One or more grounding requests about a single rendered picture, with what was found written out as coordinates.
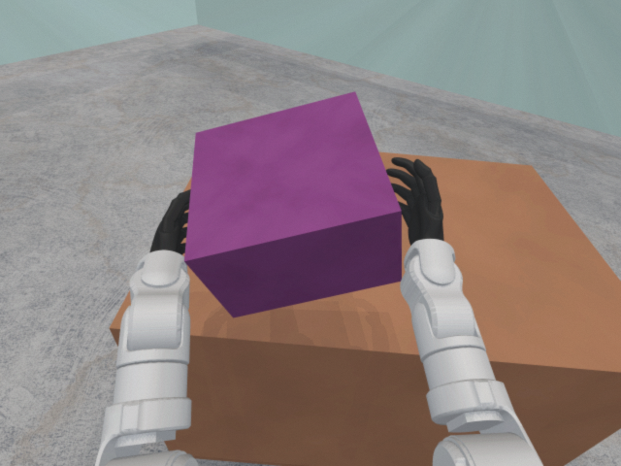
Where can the carton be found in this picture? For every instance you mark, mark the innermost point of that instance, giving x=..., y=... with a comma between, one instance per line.
x=292, y=207

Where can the robot right upper arm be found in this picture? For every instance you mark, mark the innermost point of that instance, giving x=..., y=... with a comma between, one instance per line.
x=491, y=449

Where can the robot left forearm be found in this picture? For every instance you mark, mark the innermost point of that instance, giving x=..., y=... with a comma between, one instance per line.
x=150, y=392

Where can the robot right hand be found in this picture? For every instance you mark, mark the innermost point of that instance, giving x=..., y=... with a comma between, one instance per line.
x=423, y=213

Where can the pedestal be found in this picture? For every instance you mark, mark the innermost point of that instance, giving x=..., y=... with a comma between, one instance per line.
x=338, y=381

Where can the robot left hand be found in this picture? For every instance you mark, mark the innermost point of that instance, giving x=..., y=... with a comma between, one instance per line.
x=170, y=231

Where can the robot right forearm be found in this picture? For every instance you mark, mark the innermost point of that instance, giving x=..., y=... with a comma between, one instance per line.
x=464, y=394

